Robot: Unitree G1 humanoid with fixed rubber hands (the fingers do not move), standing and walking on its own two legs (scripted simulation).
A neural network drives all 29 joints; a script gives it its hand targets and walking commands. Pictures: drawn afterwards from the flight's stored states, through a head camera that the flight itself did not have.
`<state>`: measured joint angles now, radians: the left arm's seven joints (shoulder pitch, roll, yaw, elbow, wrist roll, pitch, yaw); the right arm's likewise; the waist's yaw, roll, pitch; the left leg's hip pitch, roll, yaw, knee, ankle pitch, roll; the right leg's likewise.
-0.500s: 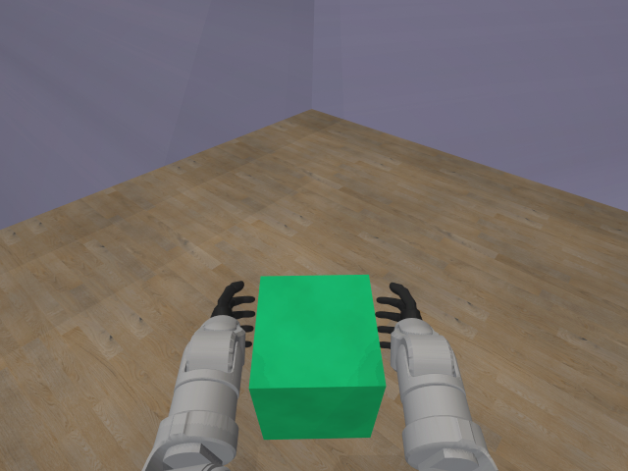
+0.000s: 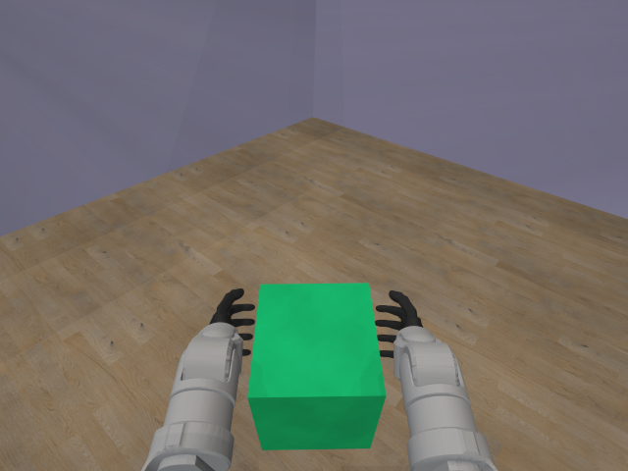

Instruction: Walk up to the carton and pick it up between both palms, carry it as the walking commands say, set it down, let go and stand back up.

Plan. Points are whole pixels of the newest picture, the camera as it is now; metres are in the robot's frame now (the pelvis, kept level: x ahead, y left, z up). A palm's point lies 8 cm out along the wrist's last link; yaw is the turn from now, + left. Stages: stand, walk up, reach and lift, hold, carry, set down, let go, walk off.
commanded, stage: reach and lift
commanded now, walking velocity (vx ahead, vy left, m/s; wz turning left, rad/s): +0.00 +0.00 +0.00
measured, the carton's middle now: (315, 366) +0.32 +0.00 -0.03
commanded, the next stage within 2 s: hold in 0.08 s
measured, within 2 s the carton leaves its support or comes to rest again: neither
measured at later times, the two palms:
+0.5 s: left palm (221, 345) +0.29 +0.13 +0.06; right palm (411, 347) +0.29 -0.12 +0.06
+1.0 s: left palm (220, 346) +0.29 +0.13 +0.06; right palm (412, 348) +0.29 -0.12 +0.06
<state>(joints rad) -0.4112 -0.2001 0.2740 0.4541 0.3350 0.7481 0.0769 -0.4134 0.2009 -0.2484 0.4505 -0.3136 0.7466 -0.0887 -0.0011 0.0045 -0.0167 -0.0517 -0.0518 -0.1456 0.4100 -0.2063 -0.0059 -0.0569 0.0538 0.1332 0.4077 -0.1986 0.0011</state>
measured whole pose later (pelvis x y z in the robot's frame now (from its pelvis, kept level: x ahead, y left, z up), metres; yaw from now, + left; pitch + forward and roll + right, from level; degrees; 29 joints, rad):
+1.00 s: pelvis -0.01 +0.00 +0.00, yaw +0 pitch -9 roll +0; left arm -0.40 -0.19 0.26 0.44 0.33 0.76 0.08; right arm -0.41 0.20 -0.24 0.44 -0.31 0.75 -0.09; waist 0.00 0.00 -0.02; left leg -0.08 -0.05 -0.13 0.43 -0.20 -0.01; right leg -0.08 0.05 0.13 0.44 -0.20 0.00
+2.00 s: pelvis -0.05 -0.13 -0.01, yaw +0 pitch +6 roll -2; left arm -0.44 -0.21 0.14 -0.14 0.09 1.23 0.35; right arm -0.47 0.23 -0.14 -0.11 -0.15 1.20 -0.28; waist 0.05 0.03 -0.01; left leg -0.42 0.15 0.06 0.59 -0.28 -0.06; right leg -0.55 -0.02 -0.08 0.84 -0.41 0.01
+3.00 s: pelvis -0.17 -0.44 -0.01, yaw +1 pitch +5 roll -2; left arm -0.41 -0.20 0.11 -0.09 0.11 1.24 0.34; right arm -0.45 0.22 -0.14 -0.06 -0.14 1.21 -0.30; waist 0.03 0.00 -0.02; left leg -0.39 0.14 0.13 0.57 -0.25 -0.02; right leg -0.59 -0.03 -0.06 0.95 -0.35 0.02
